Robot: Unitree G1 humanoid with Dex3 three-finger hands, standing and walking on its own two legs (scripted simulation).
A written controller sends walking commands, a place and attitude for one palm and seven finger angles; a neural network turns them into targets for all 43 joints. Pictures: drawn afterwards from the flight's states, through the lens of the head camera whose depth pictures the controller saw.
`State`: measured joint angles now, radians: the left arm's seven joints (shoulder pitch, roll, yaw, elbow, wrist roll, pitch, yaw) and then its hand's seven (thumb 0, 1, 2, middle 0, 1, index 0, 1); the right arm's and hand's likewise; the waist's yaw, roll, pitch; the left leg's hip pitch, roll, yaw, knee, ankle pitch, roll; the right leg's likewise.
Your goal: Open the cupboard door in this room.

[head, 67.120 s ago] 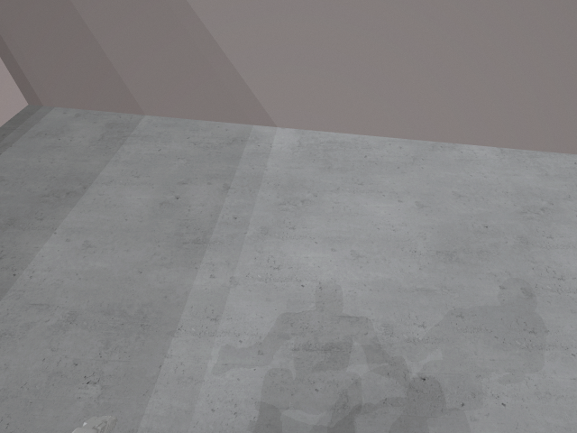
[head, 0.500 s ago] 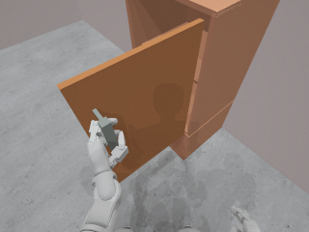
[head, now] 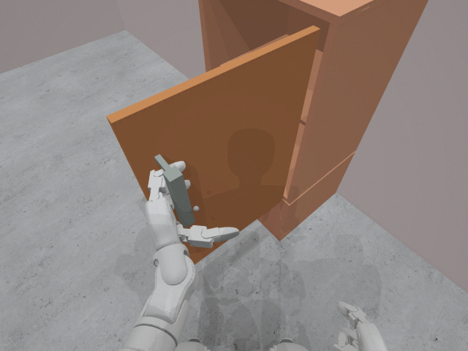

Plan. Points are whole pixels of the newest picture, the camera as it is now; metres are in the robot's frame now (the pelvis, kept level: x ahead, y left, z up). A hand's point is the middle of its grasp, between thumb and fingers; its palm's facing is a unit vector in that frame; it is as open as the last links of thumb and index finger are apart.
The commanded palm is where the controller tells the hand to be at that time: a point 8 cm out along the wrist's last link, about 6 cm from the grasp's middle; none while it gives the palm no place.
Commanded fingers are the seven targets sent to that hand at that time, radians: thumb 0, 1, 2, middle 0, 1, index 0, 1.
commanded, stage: open thumb and fingers to let go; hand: left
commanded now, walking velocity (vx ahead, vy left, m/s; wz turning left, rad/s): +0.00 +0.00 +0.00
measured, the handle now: (174, 192) +0.38 +0.13 +0.05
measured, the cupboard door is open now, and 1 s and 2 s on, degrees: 88 90 90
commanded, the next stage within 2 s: slide the hand sideways off the handle in 0.16 s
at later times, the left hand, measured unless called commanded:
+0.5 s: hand (188, 230) +0.30 +0.09 +0.06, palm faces -0.16 -0.99 -0.01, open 16.1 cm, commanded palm +0.28 +0.14 +0.05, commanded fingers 0.00 -0.50 0.30 -0.15 -0.30 -0.15 -0.30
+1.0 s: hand (167, 252) +0.26 +0.12 +0.05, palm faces -0.09 -1.00 -0.03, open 16.3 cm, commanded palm +0.24 +0.19 +0.05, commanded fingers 0.00 -0.50 0.30 -0.15 -0.30 -0.15 -0.30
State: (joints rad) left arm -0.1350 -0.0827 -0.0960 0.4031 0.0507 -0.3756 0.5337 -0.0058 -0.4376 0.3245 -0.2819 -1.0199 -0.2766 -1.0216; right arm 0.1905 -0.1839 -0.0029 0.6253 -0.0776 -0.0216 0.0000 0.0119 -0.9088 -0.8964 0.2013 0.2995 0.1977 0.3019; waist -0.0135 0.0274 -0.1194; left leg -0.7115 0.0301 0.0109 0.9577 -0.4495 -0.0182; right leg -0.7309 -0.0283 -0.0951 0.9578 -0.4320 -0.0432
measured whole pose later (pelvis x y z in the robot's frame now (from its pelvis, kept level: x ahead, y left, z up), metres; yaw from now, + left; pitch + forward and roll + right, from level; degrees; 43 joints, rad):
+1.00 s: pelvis +0.01 +0.01 -0.01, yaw +0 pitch +12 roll -1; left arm 0.22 0.13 -0.08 0.01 -0.11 -0.33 -0.07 -0.01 -0.50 0.30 -0.17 -0.31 -0.16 -0.31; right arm 0.23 -0.22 0.03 0.50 0.00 -0.08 -0.02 0.01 -0.91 -0.90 0.20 0.30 0.20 0.30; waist 0.00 0.04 -0.11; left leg -0.73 0.03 0.01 1.03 -0.50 0.00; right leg -0.74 -0.03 -0.09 1.00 -0.47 -0.02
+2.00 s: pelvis +0.02 +0.03 +0.01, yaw +0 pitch +8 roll -2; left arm 0.47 0.26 0.16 -0.26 -0.30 -0.19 -0.26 -0.01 -0.49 0.30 -0.15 -0.30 -0.15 -0.30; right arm 0.28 -0.24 0.05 0.48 0.04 -0.17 -0.08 0.02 -0.91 -0.90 0.20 0.30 0.20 0.30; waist 0.01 0.06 -0.11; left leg -0.60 0.03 0.00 0.96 -0.49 0.01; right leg -0.58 -0.02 -0.10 0.89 -0.43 -0.01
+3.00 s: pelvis +0.04 +0.02 +0.06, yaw -2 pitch -4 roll -1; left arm 0.46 0.32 0.32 -0.37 -0.05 -0.06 0.11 0.01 0.86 0.88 -0.21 -0.30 -0.21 -0.31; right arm 0.19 -0.23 0.02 0.65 -0.01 -0.10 -0.08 0.01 -0.91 -0.90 0.20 0.30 0.20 0.30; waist 0.07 0.08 0.02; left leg -0.04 0.03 0.05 0.39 -0.28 0.00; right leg -0.06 0.00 -0.06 0.36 -0.23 -0.01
